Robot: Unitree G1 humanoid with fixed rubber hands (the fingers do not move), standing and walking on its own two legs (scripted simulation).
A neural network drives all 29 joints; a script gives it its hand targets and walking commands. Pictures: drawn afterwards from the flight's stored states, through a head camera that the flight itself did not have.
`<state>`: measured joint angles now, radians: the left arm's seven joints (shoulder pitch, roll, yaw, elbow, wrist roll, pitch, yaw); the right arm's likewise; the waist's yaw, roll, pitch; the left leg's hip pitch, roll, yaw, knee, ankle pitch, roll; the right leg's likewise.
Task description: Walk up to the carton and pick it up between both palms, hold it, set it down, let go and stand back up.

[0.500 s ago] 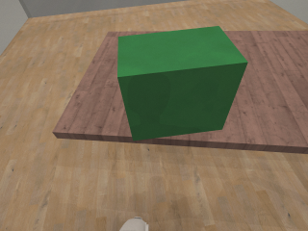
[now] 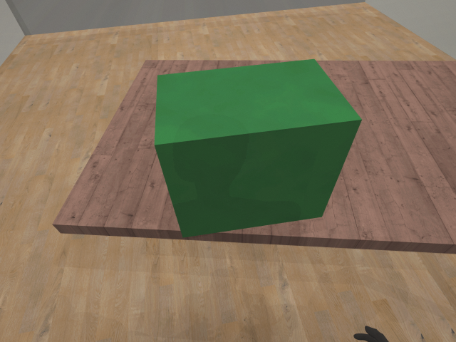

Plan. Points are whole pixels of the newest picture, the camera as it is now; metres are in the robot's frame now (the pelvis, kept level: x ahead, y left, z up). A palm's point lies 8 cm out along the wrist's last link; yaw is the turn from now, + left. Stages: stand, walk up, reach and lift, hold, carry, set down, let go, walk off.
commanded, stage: walk up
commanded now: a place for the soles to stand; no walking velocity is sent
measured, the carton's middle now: (246, 151) +0.47 +0.00 +0.07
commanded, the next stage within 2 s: none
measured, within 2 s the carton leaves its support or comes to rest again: neither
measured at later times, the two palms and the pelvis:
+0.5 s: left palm out of the picture +0.08 +0.24 -0.11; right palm out of the picture +0.09 -0.26 -0.11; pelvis +0.01 -0.01 +0.00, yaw -2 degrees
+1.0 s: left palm out of the picture +0.11 +0.28 -0.12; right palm out of the picture +0.07 -0.23 -0.12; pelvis +0.05 +0.03 +0.00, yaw +0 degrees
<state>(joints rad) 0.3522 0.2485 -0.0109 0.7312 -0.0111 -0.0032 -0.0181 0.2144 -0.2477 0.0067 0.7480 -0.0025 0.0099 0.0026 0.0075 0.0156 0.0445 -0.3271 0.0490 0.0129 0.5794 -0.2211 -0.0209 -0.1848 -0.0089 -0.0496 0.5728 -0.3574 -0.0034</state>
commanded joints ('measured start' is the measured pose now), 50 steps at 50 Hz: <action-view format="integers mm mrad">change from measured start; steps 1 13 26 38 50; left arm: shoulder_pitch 40 0 0 -7 23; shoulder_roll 164 169 161 211 67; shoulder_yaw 51 54 54 94 64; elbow -86 -87 -48 -33 -84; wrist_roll -2 -2 0 53 41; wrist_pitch -20 -10 -9 -26 -9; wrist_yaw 9 13 14 24 22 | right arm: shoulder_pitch -30 3 25 94 156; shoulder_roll -136 -152 -158 -107 -189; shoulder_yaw -35 -34 -34 -57 -85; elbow -91 -51 -21 -47 -56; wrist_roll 0 -3 -3 -35 -35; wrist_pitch -27 -25 -26 -44 -26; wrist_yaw -9 -9 -11 11 -28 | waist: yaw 2 -2 -7 -17 -32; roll -53 -28 -11 -123 126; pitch -68 -49 -36 154 -21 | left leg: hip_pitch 126 138 157 -51 166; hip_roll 59 68 79 -2 197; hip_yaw -63 -45 -41 -10 -260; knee -64 -89 -111 -24 -168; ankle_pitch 213 207 188 -71 508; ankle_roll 59 55 57 22 241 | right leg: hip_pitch -57 -54 -63 -64 -171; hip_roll -118 -105 -91 -248 -43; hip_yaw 113 112 123 252 9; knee -142 -156 -175 -285 187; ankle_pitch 297 271 238 -37 -97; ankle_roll -45 -46 -41 -170 17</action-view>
